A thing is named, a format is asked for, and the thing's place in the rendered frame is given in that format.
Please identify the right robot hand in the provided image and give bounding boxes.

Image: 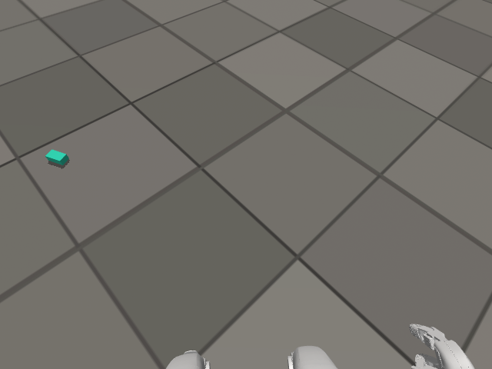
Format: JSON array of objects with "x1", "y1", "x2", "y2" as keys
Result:
[{"x1": 409, "y1": 324, "x2": 475, "y2": 369}]

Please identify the small box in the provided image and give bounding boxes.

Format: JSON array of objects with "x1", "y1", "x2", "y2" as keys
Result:
[{"x1": 45, "y1": 150, "x2": 69, "y2": 165}]

